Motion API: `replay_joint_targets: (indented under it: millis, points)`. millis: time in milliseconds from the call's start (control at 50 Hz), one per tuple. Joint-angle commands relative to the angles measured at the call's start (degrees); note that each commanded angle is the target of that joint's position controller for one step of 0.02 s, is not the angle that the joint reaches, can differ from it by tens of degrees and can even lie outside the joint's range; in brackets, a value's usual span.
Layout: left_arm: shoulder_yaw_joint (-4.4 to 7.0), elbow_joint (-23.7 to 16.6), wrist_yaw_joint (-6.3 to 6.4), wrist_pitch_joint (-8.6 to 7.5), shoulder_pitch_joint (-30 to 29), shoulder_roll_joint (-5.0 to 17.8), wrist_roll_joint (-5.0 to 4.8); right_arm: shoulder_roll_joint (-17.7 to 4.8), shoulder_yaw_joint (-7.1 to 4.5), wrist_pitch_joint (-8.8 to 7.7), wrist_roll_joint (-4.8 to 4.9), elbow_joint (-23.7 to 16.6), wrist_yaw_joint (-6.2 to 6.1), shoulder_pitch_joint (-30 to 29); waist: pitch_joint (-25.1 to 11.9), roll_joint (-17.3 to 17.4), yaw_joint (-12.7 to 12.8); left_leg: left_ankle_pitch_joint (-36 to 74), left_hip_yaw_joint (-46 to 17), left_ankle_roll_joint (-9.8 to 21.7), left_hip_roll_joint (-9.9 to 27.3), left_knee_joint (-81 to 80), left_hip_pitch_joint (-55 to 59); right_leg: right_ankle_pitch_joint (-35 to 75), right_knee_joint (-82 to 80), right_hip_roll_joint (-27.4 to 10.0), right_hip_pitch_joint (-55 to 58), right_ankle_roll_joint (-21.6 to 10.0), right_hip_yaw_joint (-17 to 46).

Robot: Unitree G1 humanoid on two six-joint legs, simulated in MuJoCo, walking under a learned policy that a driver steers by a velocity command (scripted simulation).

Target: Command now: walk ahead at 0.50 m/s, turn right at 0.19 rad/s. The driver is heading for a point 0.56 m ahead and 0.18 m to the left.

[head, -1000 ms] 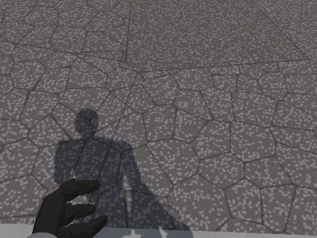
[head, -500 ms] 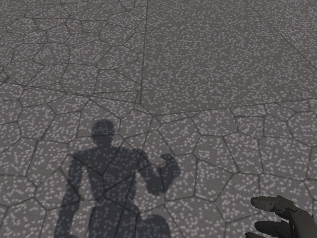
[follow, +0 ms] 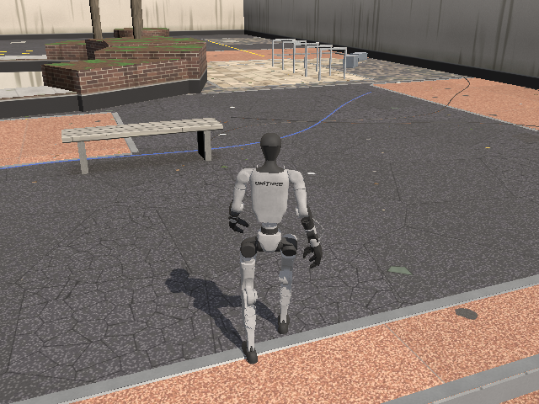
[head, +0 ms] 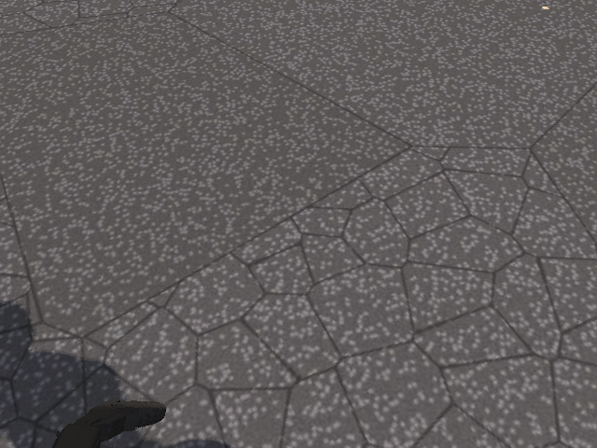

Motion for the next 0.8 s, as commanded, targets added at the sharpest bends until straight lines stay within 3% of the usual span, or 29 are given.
replay_joint_targets:
  millis: [20, 40, 60, 80, 100, 120, 140, 180, 280, 360, 440, 500, 520, 540, 560, 580, 600, 620, 640, 660, 700, 740, 800]
  points:
    - [3.52, 2.2, 2.26, -1.97, 21.86, 9.75, 2.24, -6.09, -0.43, -0.08, 1.58, -3.85, 0.19, 1.76, -15.09, -2.18, 12.79, 37.67, -2.55, 5.69, 7.39, 32.11, -23.05, -8.46, -7.03, -8.25, 41.2, -6.32, 13.77]
    - [4.59, 2.15, 3.04, -2.0, 24.1, 15.46, 0.77, -2.35, 0.39, -0.1, 1.69, -6.52, 1.05, 3.27, -22.16, -13.12, 11.57, -7.66, -5.98, 3.63, -2.43, 50.78, -39.18, -0.38, -12.44, -26.59, 50.92, -12.42, 40.84]
    - [4.65, 2.38, 3.9, -1.76, 24.52, 14.44, -0.91, -7.92, -1.5, 0.45, 0.88, -6.51, 0.49, -3.71, -19.36, -3.14, 14.0, -2.29, -15.67, 4.5, -1.97, 55.04, -41.98, 8.32, -13.2, -24.21, 46.12, -11.21, 37.83]
    - [3.68, 3.82, 4.37, -2.06, 21.12, 11.8, -1.0, -6.1, -1.15, 0.01, 1.77, -7.37, 0.65, -6.28, -10.69, -3.29, 11.23, 2.37, -17.71, 5.07, -0.65, 53.27, -42.43, 15.68, -13.65, -21.51, 38.1, -9.2, 26.75]
    - [2.65, 4.41, 4.24, -2.51, 18.3, 8.4, -1.05, -5.0, -0.83, -0.17, 1.74, -6.38, 0.88, -5.53, -6.09, -2.29, 8.55, 4.89, -17.65, 5.3, 0.93, 48.21, -40.28, 18.0, -15.61, -18.28, 31.29, -6.2, 19.97]
    - [1.92, 4.61, 4.15, -3.03, 15.97, 6.31, -1.44, -4.9, -1.06, 0.52, 0.79, -5.21, 1.06, -4.01, -3.52, -3.46, 6.3, 6.21, -17.44, 4.97, 1.48, 45.38, -37.68, 18.23, -17.46, -15.85, 26.57, -3.87, 15.47]
    - [1.37, 4.71, 4.12, -3.38, 14.29, 4.66, -1.84, -4.45, -1.12, 1.51, 0.02, -3.69, 1.29, -1.43, -2.68, -4.92, 4.51, 7.32, -17.2, 4.39, 1.52, 44.0, -34.42, 17.38, -19.51, -14.22, 22.69, -2.76, 12.03]
    - [1.23, 5.65, 4.04, -4.57, 15.12, 4.28, -1.91, -3.42, -1.44, 2.56, -0.22, -2.85, 2.01, -0.84, -2.11, -4.62, 3.61, 9.9, -16.99, 4.1, 0.44, 43.71, -33.77, 18.65, -22.12, -13.34, 20.88, -2.64, 8.94]
    - [1.51, 8.73, 4.24, -5.62, 18.44, 4.42, -1.83, -1.89, -1.48, 2.86, -0.38, -4.82, 2.88, -10.29, 2.78, -3.89, 4.7, 19.94, -17.05, 3.41, 1.15, 37.03, -43.07, 18.03, -26.13, -12.67, 22.65, -2.54, 1.97]
    - [1.55, 10.46, 4.62, -5.69, 20.11, 4.88, -1.9, -0.6, -0.56, 2.44, -0.56, -7.16, 3.75, -18.19, 4.31, -3.55, 6.28, 26.39, -13.14, 4.15, 0.84, 24.18, -42.08, 20.94, -26.18, -12.54, 24.99, -2.08, -3.16]
    - [1.87, 13.07, 5.39, -5.03, 23.64, 6.54, -1.72, -0.82, -0.23, 2.36, -0.85, -9.87, 4.46, -23.55, 5.28, -2.8, 7.53, 23.2, -8.75, 7.17, -0.64, 15.91, -40.46, 30.01, -23.01, -14.57, 31.87, -1.11, -6.18]
    - [2.3, 13.75, 6.05, -4.14, 22.82, 9.16, -1.45, -2.15, -0.91, 2.54, -0.94, -9.56, 3.86, -19.67, 1.16, -4.69, 5.0, 14.63, -5.04, 10.68, -5.91, 14.15, -32.29, 55.0, -11.47, -14.94, 35.74, 0.12, -9.02]
    - [2.53, 13.77, 6.17, -3.56, 22.33, 10.19, -1.25, -3.21, -1.5, 2.37, -1.0, -8.46, 3.53, -14.94, -1.87, -4.96, 2.82, 11.58, -4.78, 12.15, -8.01, 13.27, -26.96, 59.05, -3.21, -14.92, 35.61, 0.18, -9.53]
    - [2.63, 13.45, 6.17, -3.1, 21.72, 10.93, -1.46, -4.73, -2.39, 1.86, -1.41, -6.34, 3.04, -7.55, -6.22, -3.7, -0.67, 12.05, -6.02, 13.89, -9.57, 9.29, -16.68, 54.07, 8.49, -14.14, 31.51, 0.82, -10.17]
    - [2.26, 11.89, 5.96, -3.15, 21.36, 9.93, -1.56, -9.4, -4.08, 1.66, -2.07, -4.25, 2.14, 0.98, -11.86, 1.41, -4.36, 7.23, -17.32, 17.12, -2.34, 5.76, -2.49, 36.06, 25.6, -12.05, 20.08, 2.37, -10.5]
    - [0.79, 7.99, 4.5, -3.43, 24.34, 2.75, -1.98, -16.16, -5.65, 1.89, -1.4, -5.16, 1.52, -1.54, -15.67, 15.32, 1.14, 9.52, -49.71, 26.97, 15.05, 1.35, 14.14, -19.46, 47.25, 0.88, -6.2, 5.93, -6.8]
    - [1.54, 6.58, 4.31, -4.0, 16.57, 7.22, -1.34, -14.88, -5.62, 2.48, 0.78, -5.59, 1.38, 0.06, -17.08, 5.57, -2.85, 9.69, -57.41, 27.6, 15.58, -5.03, 14.56, -17.55, 51.24, 1.49, -13.46, 5.71, 5.77]
    - [1.22, 5.05, 4.06, -4.81, 13.13, 6.83, -2.13, -12.93, -5.03, 2.64, 0.85, -4.91, 0.78, -3.36, -8.31, 3.32, -0.8, 13.86, -47.92, 25.33, 14.81, -6.06, 7.55, -11.0, 48.23, -2.21, -16.19, 5.2, 6.75]
    - [1.03, 5.41, 4.14, -5.37, 13.59, 6.7, -2.16, -10.01, -4.22, 2.49, 0.92, -4.67, 0.68, -5.55, -3.78, -0.28, 1.85, 21.24, -42.39, 22.61, 12.4, -6.83, -0.44, -7.5, 42.39, -4.17, -12.99, 5.18, 6.12]
    - [1.05, 5.92, 4.22, -4.89, 14.18, 6.49, -1.49, -8.42, -3.7, 2.09, 1.01, -4.87, 0.64, -7.99, -1.47, -1.5, 4.21, 27.31, -37.39, 20.4, 9.21, -7.3, -6.11, -6.87, 38.44, -5.42, -9.48, 5.7, 6.22]
    - [0.89, 7.22, 4.21, -2.48, 18.01, 5.65, -0.5, -6.18, -2.63, 0.94, 1.26, -5.47, 0.8, -10.48, -1.65, -0.46, 7.19, 45.74, -29.73, 18.84, 6.58, -7.3, -12.33, -7.4, 34.84, -5.63, -2.61, 7.3, 5.39]
    - [0.75, 7.56, 4.08, -1.19, 18.94, 4.51, -0.66, -7.3, -2.7, -0.12, 1.21, -4.56, 1.14, -9.25, -2.28, 0.19, 7.99, 60.11, -24.81, 17.87, 4.78, -6.36, -13.73, -5.58, 31.1, -4.71, -1.19, 8.27, 3.88]
    - [0.58, 6.74, 3.96, -0.72, 15.32, 3.92, -0.91, -7.45, -2.4, 0.0, 1.07, -3.47, 0.96, -7.15, -2.77, 2.91, 6.72, 65.89, -20.88, 14.23, 2.2, -5.34, -12.37, 0.7, 23.87, -3.87, -2.27, 8.45, 2.48]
